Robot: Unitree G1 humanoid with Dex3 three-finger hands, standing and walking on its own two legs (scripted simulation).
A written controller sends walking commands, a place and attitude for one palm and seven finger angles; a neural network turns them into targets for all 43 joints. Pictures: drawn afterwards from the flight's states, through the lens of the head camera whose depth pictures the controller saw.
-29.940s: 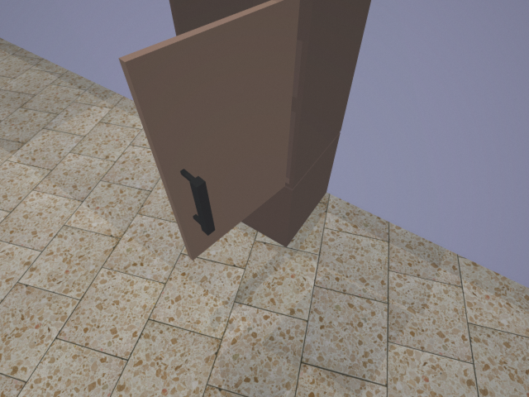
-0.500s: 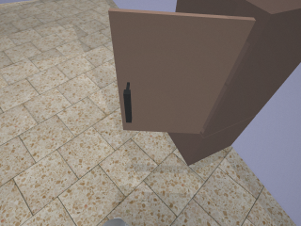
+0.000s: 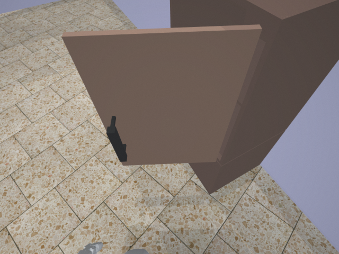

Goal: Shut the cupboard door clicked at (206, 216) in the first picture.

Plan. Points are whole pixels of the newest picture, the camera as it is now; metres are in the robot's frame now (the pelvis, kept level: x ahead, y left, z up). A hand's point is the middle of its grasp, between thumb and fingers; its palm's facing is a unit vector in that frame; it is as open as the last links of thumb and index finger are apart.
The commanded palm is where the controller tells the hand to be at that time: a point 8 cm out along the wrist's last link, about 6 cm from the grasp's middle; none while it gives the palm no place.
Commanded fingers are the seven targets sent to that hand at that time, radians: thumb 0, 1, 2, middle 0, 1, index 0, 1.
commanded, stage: come to a stop and stand still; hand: left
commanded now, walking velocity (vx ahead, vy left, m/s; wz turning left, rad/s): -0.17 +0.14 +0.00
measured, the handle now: (118, 140) +0.45 +0.19 -0.09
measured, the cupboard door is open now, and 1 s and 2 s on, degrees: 63 63 63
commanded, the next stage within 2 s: look again from close up in 0.86 s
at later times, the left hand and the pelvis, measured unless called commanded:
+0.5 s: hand out of the picture -0.01 +0.23 -0.17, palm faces +0.04 -0.97 -0.25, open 7.4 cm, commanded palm none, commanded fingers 0.00 0.90 0.90 -0.20 -0.30 -0.20 -0.30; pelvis -0.02 +0.03 +0.00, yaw -1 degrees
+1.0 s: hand out of the picture -0.03 +0.18 -0.17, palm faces -0.02 -0.99 -0.17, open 7.3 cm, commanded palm none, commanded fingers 0.00 0.90 0.90 -0.20 -0.30 -0.20 -0.30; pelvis -0.03 +0.01 +0.01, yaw +0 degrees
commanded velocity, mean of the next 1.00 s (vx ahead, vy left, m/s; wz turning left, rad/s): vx -0.01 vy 0.00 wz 0.00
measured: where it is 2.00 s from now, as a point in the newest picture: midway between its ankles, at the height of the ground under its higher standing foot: outside the picture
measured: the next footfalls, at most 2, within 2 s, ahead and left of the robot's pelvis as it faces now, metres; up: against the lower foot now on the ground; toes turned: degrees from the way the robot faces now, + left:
left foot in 0.18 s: +0.05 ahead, +0.09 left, +0.00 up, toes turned +6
right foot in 0.48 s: -0.03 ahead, -0.09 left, +0.00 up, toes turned +0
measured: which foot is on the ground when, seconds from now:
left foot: up 0.00-0.16, down 0.18-1.00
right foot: down 0.00-0.18, up 0.20-0.46, down 0.48-1.00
